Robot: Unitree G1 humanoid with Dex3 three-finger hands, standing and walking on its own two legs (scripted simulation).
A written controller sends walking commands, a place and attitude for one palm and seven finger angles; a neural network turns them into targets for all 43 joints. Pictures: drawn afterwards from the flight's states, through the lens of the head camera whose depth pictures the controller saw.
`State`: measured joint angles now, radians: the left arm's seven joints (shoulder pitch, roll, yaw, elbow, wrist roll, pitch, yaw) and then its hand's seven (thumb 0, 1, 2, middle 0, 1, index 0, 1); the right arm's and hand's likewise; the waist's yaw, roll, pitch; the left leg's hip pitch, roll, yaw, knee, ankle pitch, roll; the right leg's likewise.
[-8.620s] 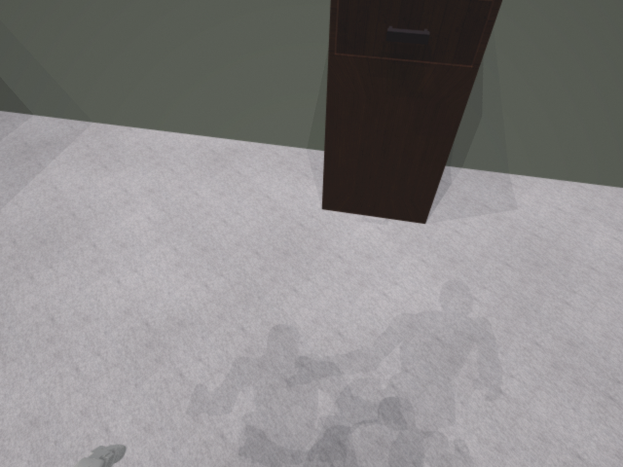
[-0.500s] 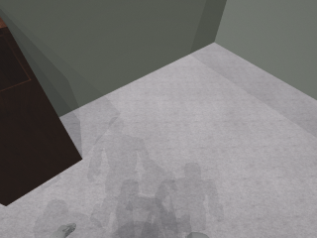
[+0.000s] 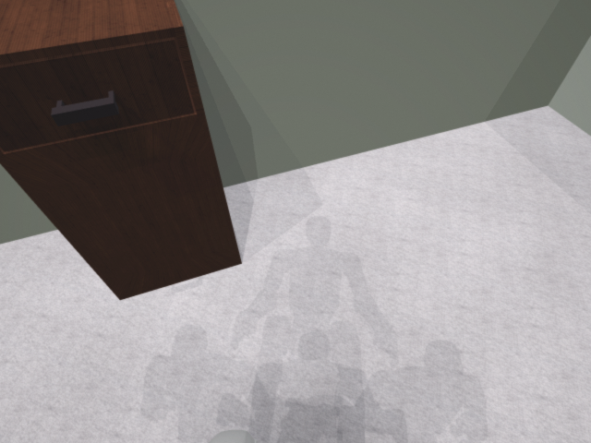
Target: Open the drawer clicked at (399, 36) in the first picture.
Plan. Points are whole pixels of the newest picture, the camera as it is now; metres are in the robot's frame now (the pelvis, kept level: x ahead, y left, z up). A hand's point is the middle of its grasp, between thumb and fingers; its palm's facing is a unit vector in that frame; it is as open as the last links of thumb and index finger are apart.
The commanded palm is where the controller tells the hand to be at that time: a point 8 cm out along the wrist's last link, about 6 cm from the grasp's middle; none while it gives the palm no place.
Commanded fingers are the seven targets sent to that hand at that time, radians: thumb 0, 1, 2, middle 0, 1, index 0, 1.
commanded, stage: turn to face it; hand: left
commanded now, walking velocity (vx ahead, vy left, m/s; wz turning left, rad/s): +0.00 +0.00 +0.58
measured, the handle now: (86, 105) +0.72 +0.49 +0.04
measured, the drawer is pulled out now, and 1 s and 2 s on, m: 0.00 0.00 0.00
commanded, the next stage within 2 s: take the last steps up to it in 0.58 s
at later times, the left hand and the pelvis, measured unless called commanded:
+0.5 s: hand out of the picture +0.04 +0.25 -0.15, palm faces +0.26 -0.93 -0.27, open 7.4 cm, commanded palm none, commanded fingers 0.00 0.90 0.90 -0.20 -0.30 -0.20 -0.30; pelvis -0.01 +0.02 +0.00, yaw +13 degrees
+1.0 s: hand out of the picture -0.12 +0.17 -0.17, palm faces +0.47 -0.86 -0.20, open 7.3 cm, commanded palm none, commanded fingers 0.00 0.90 0.90 -0.20 -0.30 -0.20 -0.30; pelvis -0.01 +0.02 +0.00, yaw +22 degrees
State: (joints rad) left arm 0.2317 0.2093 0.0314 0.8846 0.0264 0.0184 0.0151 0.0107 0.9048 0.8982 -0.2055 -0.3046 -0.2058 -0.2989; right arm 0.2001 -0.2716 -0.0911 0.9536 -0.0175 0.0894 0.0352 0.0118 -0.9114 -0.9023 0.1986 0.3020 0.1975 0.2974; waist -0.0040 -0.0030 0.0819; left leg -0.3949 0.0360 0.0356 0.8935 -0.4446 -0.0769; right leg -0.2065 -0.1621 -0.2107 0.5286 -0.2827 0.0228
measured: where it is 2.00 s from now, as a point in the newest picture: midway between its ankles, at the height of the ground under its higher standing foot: (271, 426)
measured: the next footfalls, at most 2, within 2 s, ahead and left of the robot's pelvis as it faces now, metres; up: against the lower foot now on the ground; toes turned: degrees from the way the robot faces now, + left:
left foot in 0.10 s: +0.03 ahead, +0.14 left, +0.00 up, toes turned +8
right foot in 0.56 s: +0.06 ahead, -0.09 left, +0.00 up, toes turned +11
